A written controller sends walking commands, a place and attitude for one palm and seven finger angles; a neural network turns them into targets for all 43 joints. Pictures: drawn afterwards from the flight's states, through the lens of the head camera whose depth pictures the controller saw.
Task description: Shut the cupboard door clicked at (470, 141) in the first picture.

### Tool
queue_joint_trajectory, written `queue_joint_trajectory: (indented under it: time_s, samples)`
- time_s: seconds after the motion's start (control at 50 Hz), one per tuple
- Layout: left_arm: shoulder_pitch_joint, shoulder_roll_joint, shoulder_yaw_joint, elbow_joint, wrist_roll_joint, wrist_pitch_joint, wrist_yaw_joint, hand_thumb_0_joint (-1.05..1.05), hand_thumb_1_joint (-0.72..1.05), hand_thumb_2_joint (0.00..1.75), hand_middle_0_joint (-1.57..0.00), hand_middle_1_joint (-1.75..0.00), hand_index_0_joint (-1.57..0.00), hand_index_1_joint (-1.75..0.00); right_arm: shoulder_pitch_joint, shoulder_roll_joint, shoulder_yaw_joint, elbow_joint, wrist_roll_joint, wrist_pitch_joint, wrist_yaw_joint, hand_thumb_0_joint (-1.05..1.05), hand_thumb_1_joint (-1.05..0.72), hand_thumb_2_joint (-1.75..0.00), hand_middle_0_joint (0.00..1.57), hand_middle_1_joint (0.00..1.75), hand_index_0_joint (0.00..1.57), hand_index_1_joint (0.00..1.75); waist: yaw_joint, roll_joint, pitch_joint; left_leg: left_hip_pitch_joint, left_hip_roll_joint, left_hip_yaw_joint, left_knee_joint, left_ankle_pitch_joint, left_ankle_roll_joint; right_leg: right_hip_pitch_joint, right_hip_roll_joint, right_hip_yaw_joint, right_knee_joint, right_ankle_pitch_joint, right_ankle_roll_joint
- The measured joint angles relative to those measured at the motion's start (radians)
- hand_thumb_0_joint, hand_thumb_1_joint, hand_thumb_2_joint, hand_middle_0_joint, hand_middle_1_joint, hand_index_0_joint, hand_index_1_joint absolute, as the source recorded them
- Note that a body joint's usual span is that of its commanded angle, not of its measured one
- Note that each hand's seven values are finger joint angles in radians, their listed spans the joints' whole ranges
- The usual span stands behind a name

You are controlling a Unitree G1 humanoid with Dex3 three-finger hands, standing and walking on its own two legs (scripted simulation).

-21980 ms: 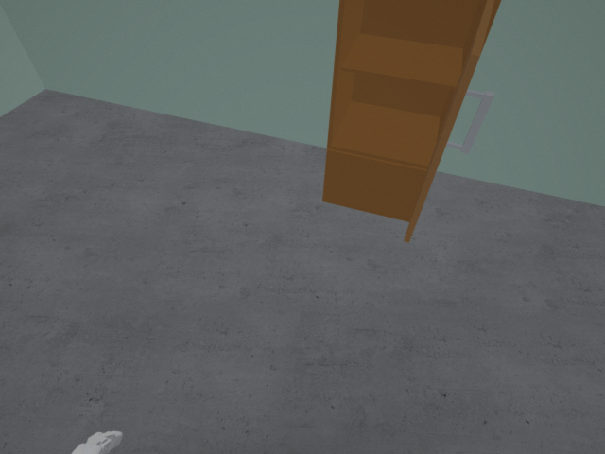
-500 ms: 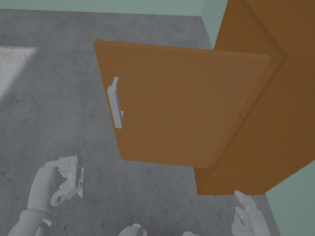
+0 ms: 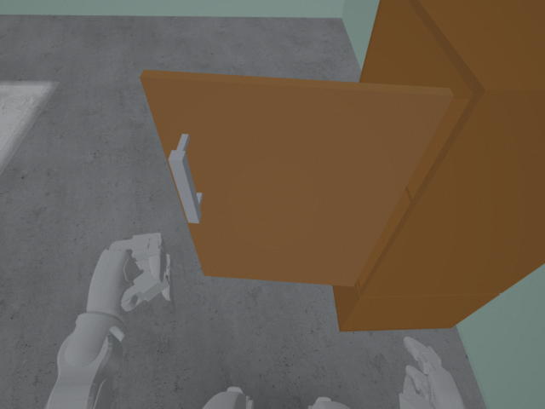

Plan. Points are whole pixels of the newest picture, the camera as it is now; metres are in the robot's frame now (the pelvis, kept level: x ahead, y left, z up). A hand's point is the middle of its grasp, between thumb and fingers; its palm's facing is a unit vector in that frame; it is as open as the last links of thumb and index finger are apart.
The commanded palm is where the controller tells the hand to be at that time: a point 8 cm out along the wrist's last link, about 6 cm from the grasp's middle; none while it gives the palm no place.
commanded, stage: bring the fist close to the handle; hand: left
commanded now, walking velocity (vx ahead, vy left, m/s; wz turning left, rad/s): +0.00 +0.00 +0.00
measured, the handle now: (189, 181) +0.45 +0.16 +0.06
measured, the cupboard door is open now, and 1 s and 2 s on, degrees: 84 84 71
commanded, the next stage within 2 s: push the door shut along its arc in 0.98 s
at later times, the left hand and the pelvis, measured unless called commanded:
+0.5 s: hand (197, 243) +0.33 +0.13 +0.06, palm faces -0.07 -1.00 -0.02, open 3.1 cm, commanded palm +0.32 +0.18 +0.06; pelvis +0.00 -0.01 +0.00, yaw +0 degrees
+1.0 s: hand (201, 234) +0.35 +0.12 +0.06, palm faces -0.04 -1.00 -0.03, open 3.1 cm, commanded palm +0.33 +0.18 +0.06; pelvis +0.00 -0.01 +0.00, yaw -1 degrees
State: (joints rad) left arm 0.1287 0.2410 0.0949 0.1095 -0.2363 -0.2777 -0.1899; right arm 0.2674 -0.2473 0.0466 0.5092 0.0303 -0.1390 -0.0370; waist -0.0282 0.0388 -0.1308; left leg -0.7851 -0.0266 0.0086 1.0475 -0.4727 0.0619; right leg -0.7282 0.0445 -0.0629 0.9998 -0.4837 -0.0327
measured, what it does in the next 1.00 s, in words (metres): stands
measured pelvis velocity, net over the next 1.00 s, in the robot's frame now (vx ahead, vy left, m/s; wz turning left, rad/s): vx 0.00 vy -0.01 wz -0.01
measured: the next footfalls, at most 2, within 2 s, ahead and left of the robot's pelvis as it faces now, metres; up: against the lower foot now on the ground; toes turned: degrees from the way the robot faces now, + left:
none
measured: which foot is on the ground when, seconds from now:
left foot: down 0.00-1.00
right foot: down 0.00-1.00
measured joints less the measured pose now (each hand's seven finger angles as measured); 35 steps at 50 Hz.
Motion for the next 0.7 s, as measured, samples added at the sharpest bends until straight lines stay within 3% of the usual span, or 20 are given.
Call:
queue_joint_trajectory:
  time_s: [0.5,0.7]
  samples:
    - [-0.232,-0.049,-0.051,0.208,0.055,-0.042,0.081,0.02,0.90,0.90,-1.30,-1.50,-1.31,-1.50,-0.014,0.003,-0.017,0.041,-0.002,0.059,0.023,0.01,-0.91,-0.90,0.21,0.30,0.20,0.30,0.002,-0.003,0.007,0.009,-0.001,0.009,-0.021,0.004,-0.008,-0.003,-0.001,0.010,-0.001,-0.003,-0.007]
    - [-0.383,-0.064,-0.035,0.361,0.078,-0.051,0.121,0.02,0.90,0.90,-1.30,-1.50,-1.30,-1.50,-0.008,0.007,-0.018,0.057,-0.007,0.083,0.031,0.01,-0.91,-0.90,0.21,0.30,0.20,0.30,-0.015,-0.010,0.008,-0.003,0.004,0.021,-0.029,0.014,-0.013,-0.025,0.003,0.021,0.002,0.006,-0.012]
